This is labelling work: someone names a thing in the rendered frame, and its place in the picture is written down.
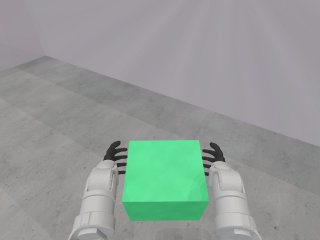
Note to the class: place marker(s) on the robot right forearm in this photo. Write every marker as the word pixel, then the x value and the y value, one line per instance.
pixel 233 219

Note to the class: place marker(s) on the carton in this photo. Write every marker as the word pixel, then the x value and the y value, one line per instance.
pixel 165 181

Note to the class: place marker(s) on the robot left hand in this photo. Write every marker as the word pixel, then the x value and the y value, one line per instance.
pixel 110 155

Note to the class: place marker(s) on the robot left forearm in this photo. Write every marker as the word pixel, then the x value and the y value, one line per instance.
pixel 96 217

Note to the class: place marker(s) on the robot right hand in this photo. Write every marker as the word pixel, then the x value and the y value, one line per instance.
pixel 218 156

